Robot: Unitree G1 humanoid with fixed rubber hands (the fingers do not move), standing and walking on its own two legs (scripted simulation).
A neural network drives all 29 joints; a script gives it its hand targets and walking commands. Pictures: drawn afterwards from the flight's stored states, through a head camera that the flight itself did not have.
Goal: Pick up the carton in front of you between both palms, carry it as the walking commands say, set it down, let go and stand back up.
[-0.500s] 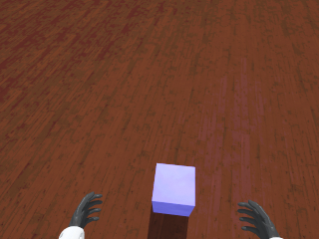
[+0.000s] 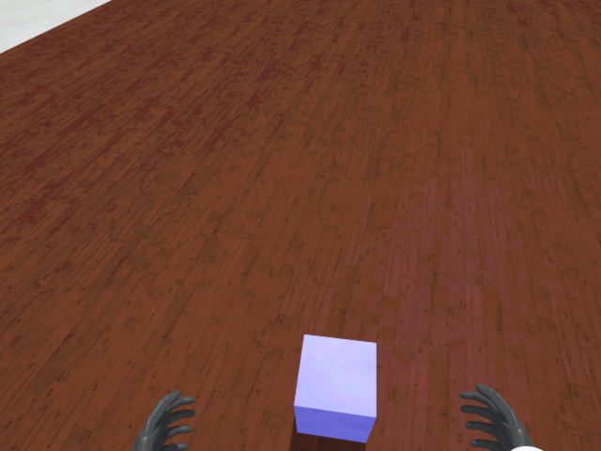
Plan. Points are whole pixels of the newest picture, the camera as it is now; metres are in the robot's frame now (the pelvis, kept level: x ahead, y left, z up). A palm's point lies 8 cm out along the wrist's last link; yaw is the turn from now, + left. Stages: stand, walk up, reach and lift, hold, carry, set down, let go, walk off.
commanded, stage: stand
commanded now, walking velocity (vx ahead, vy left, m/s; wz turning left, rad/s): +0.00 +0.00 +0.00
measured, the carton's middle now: (335, 389) +0.44 -0.05 -0.65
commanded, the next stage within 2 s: none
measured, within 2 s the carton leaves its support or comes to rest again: neither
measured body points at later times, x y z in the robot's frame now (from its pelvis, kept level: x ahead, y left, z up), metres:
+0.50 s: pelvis +0.00 -0.02 +0.00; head +0.00 -0.04 +0.45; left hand +0.12 +0.27 -0.09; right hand +0.14 -0.30 -0.11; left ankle -0.04 +0.12 -0.74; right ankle +0.00 -0.12 -0.74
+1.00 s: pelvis -0.02 -0.02 +0.00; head -0.02 -0.04 +0.45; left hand +0.09 +0.27 -0.10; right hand +0.09 -0.31 -0.12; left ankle -0.04 +0.12 -0.74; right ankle +0.00 -0.12 -0.74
